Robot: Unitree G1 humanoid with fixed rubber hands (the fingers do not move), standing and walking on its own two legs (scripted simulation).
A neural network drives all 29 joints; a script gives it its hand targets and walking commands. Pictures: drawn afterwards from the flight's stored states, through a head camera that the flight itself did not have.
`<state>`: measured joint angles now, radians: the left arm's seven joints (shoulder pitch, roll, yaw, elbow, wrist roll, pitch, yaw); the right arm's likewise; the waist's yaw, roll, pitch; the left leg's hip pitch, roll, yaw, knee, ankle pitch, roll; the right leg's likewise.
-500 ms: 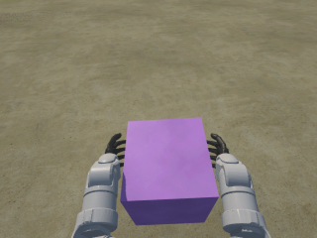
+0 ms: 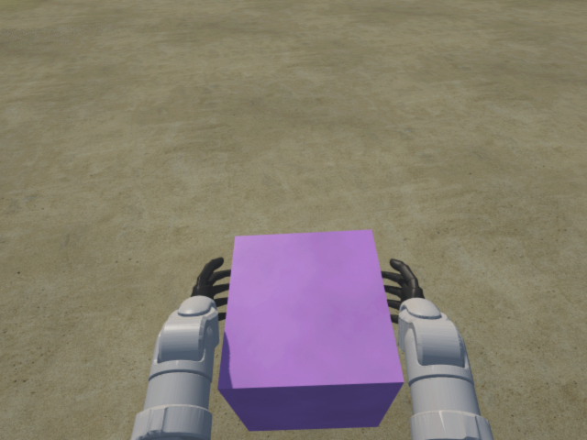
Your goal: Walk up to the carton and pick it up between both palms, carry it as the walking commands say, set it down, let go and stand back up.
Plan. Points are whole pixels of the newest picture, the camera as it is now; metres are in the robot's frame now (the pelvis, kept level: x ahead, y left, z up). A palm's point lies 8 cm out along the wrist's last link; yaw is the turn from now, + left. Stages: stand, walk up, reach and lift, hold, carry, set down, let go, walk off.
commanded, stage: reach and lift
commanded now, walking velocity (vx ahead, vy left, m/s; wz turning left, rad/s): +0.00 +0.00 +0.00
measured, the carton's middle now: (308, 334) +0.28 +0.00 -0.02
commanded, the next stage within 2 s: hold in 0.52 s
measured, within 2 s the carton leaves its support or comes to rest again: neither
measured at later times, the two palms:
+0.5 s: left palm (202, 317) +0.27 +0.15 +0.04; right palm (413, 317) +0.27 -0.15 +0.04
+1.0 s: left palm (200, 319) +0.27 +0.15 +0.04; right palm (411, 317) +0.27 -0.14 +0.04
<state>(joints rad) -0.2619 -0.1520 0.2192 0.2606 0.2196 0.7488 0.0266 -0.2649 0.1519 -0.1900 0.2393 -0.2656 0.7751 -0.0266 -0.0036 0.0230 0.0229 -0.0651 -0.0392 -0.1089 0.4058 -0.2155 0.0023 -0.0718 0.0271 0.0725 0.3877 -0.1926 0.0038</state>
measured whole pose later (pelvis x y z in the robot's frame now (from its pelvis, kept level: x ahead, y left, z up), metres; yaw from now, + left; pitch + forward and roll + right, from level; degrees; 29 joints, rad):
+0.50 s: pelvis -0.01 +0.00 +0.00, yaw +0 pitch -8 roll +0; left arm -0.27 -0.15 0.23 0.28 0.23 0.75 0.02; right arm -0.28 0.16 -0.20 0.26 -0.27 0.78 -0.03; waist 0.00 0.02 0.03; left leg -0.08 -0.04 -0.11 0.45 -0.22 0.00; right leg -0.09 0.03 0.07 0.43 -0.20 0.00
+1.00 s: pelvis -0.01 +0.00 +0.00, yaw +0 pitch -8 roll +0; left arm -0.24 -0.15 0.21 0.24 0.23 0.76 0.02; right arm -0.25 0.15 -0.17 0.23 -0.25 0.78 -0.04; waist 0.00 0.02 0.02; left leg -0.09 -0.04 -0.11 0.44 -0.22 0.00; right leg -0.09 0.03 0.07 0.42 -0.20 0.00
